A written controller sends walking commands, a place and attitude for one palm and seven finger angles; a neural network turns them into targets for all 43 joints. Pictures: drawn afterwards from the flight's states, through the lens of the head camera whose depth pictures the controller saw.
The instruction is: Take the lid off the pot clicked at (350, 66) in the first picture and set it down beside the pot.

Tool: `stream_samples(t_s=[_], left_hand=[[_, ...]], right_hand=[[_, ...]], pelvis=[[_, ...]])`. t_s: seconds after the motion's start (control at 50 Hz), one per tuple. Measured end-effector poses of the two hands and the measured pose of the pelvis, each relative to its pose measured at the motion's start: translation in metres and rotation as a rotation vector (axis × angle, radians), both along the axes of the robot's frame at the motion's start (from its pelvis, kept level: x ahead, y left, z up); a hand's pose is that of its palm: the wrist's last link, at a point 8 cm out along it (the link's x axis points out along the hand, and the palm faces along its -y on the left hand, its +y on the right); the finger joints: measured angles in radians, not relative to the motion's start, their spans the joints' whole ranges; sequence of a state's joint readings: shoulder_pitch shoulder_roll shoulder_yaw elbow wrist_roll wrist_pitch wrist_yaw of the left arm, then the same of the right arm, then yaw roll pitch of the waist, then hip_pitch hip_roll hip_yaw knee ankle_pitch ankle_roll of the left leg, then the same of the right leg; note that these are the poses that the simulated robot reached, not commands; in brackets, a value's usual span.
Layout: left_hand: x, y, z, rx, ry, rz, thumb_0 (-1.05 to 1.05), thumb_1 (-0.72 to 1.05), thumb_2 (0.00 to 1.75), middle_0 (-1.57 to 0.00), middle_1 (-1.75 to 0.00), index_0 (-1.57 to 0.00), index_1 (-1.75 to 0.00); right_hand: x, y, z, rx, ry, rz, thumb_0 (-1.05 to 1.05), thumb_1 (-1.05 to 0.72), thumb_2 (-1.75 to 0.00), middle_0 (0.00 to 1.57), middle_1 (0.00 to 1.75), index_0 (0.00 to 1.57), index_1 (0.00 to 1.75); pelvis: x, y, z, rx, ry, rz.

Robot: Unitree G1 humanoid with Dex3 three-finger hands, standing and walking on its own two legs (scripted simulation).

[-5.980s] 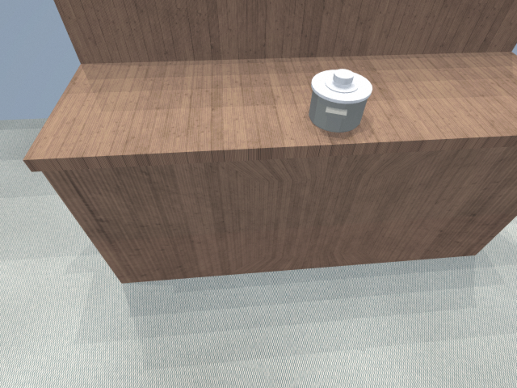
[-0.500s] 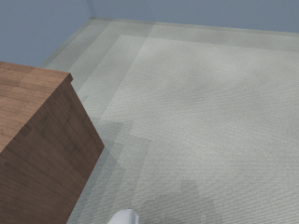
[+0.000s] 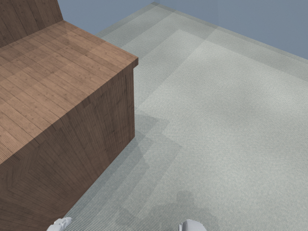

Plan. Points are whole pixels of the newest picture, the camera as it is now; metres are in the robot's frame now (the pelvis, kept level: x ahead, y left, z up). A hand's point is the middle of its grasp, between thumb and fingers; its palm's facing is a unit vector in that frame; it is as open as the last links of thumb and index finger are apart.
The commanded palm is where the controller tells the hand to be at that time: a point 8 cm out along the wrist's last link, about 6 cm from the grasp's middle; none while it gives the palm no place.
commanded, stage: turn to face it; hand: left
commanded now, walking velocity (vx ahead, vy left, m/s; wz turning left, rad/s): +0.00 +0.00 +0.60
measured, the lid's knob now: out of the picture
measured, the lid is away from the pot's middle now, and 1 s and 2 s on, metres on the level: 0.00 0.00 0.00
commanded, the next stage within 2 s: take the last steps up to it in 1.50 s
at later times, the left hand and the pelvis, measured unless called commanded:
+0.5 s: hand out of the picture +0.04 +0.17 -0.14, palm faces +0.30 -0.91 -0.30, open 7.4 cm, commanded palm none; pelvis +0.00 -0.05 +0.00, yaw +19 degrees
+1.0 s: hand out of the picture -0.10 +0.23 -0.17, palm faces +0.60 -0.75 -0.26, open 7.4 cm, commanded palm none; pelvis -0.03 +0.01 +0.00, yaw +36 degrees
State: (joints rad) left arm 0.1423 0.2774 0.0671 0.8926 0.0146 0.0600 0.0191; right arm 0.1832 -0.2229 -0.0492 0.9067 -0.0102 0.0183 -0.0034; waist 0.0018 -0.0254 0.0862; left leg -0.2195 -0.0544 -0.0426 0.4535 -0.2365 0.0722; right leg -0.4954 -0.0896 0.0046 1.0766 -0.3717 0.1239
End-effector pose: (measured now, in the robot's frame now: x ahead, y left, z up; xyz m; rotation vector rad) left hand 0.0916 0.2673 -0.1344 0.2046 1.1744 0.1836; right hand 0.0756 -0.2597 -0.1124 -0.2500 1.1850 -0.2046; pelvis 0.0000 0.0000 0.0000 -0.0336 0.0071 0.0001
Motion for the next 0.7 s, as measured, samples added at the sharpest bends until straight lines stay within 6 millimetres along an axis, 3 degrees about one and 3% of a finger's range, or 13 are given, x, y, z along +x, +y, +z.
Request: stream_samples(t_s=[0.18,0.3,0.42,0.52,0.6,0.7], left_hand=[[0.023,-0.015,0.019,0.032,-0.106,0.039,0.01,0.90,0.90,-0.20,-0.30,-0.20,-0.29],[0.013,-0.038,0.026,0.074,-0.158,0.082,0.00,0.90,0.90,-0.20,-0.30,-0.20,-0.29],[-0.037,-0.055,0.032,0.076,-0.103,0.180,0.00,0.90,0.90,-0.20,-0.30,-0.20,-0.29],[-0.084,-0.062,0.025,0.052,-0.046,0.280,0.00,0.90,0.90,-0.20,-0.30,-0.20,-0.29],[-0.128,-0.063,0.014,0.024,0.017,0.362,0.00,0.90,0.90,-0.20,-0.30,-0.20,-0.29],[-0.187,-0.051,-0.006,-0.014,0.100,0.475,0.00,0.90,0.90,-0.20,-0.30,-0.20,-0.30]], right_hand=[[-0.019,-0.008,-0.021,0.049,0.095,0.028,0.00,-0.91,-0.90,0.20,0.30,0.21,0.30],[-0.014,-0.033,-0.044,0.081,0.130,0.058,0.01,-0.91,-0.90,0.20,0.30,0.20,0.30],[0.014,-0.046,-0.041,0.085,0.125,0.151,0.01,-0.91,-0.90,0.20,0.30,0.20,0.30],[0.041,-0.040,-0.035,0.073,0.122,0.246,0.01,-0.91,-0.90,0.20,0.30,0.20,0.30],[0.070,-0.020,-0.029,0.055,0.104,0.334,0.01,-0.91,-0.90,0.19,0.30,0.20,0.30],[0.109,0.027,-0.020,0.028,0.027,0.467,0.01,-0.91,-0.90,0.19,0.30,0.20,0.30]], pelvis=[[0.001,-0.016,-0.002,0.018,0.002,0.108],[0.002,-0.042,-0.012,0.039,0.002,0.171],[-0.001,-0.053,-0.005,0.057,-0.020,0.269],[-0.002,-0.054,-0.002,0.070,-0.023,0.341],[-0.007,-0.047,-0.003,0.068,-0.017,0.391],[-0.016,-0.028,-0.011,0.047,-0.007,0.457]])
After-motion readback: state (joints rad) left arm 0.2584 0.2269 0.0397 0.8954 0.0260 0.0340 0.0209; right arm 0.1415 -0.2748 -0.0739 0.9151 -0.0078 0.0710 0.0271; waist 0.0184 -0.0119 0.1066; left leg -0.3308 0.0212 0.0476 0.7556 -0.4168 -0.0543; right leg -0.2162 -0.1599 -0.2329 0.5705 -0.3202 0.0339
